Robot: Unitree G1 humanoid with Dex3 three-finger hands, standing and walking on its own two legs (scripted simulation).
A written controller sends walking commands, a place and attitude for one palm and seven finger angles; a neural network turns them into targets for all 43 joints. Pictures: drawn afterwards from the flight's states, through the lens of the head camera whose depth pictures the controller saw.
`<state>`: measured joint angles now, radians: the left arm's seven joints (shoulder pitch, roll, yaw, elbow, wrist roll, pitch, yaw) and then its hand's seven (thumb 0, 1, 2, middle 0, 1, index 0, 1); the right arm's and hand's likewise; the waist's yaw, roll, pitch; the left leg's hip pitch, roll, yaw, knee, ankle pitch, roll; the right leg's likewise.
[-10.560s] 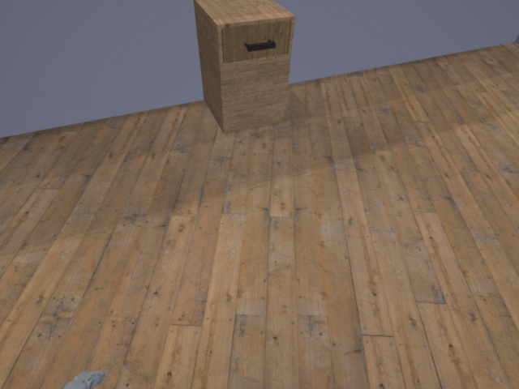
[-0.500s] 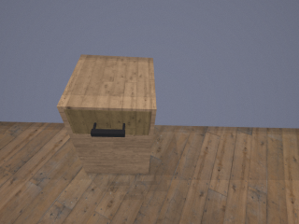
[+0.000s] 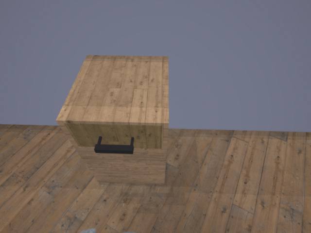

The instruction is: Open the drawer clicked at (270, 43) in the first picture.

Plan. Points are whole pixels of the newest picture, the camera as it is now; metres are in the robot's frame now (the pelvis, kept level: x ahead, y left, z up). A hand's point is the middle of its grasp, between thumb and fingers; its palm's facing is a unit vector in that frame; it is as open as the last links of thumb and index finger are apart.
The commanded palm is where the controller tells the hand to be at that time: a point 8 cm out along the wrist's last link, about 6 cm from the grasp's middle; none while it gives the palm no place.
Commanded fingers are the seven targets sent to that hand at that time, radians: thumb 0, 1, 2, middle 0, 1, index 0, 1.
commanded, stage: come to a stop and stand still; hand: left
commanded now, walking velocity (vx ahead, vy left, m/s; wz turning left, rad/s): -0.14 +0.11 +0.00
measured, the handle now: (115, 144) +0.48 +0.19 -0.21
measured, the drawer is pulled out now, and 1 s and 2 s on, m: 0.00 0.00 0.00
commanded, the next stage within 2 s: look again from close up in 0.80 s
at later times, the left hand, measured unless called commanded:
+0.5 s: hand out of the picture -0.05 +0.21 -0.17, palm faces +0.02 -0.98 -0.20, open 7.4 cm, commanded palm none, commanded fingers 0.00 0.90 0.90 -0.20 -0.30 -0.20 -0.30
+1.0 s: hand out of the picture -0.05 +0.21 -0.17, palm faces -0.03 -0.99 -0.17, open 7.4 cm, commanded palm none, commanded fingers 0.00 0.90 0.90 -0.20 -0.30 -0.20 -0.30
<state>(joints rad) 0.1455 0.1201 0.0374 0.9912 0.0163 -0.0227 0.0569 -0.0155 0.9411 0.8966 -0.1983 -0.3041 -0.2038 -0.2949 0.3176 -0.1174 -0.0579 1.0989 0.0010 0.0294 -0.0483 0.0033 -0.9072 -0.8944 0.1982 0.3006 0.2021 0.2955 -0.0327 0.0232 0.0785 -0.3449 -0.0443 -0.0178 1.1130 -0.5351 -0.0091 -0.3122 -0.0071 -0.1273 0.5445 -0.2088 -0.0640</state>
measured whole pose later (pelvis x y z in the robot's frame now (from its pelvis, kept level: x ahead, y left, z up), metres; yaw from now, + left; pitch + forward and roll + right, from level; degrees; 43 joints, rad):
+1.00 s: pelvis -0.04 +0.06 +0.00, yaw -2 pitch -1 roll -1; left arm 0.34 0.12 -0.01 1.10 0.02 -0.02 0.04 0.01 0.91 0.90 -0.20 -0.30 -0.20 -0.29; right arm 0.36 -0.12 0.00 1.09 -0.02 0.01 0.00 0.00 -0.91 -0.89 0.20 0.30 0.20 0.30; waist -0.02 0.02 0.02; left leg -0.25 0.01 0.04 0.54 -0.28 0.02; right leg -0.24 -0.01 -0.03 0.50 -0.24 0.01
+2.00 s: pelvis -0.05 +0.00 +0.00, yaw -3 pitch -1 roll +1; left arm 0.32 0.16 0.02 0.99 0.03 0.02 0.03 0.01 0.91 0.90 -0.19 -0.30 -0.20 -0.29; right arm 0.27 -0.17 -0.04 1.08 -0.01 0.04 -0.04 0.00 -0.91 -0.89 0.20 0.30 0.20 0.30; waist 0.00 0.01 0.02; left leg -0.34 0.02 0.03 0.85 -0.45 0.02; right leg -0.26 0.01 -0.13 0.56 -0.30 -0.09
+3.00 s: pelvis -0.04 +0.08 +0.01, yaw -2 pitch -1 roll +0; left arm 0.35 0.08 0.00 1.13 0.01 0.00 0.04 0.01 0.91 0.90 -0.19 -0.30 -0.20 -0.29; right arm 0.40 -0.06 0.03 1.14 -0.01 -0.03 -0.05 0.00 -0.91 -0.89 0.20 0.30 0.20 0.30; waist 0.01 0.00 0.02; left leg -0.06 -0.05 0.12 0.38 -0.31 0.08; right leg -0.20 -0.07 -0.10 0.45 -0.22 0.03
